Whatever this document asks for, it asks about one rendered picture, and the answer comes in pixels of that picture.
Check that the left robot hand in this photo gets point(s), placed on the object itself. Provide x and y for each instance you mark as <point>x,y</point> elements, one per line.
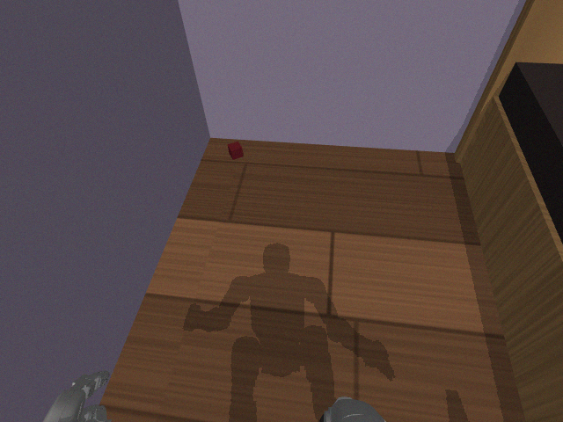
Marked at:
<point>69,406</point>

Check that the cube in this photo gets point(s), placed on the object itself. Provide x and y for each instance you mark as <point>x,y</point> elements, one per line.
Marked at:
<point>235,150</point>

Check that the bed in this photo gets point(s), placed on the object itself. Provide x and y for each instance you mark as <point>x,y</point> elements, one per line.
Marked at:
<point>511,155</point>

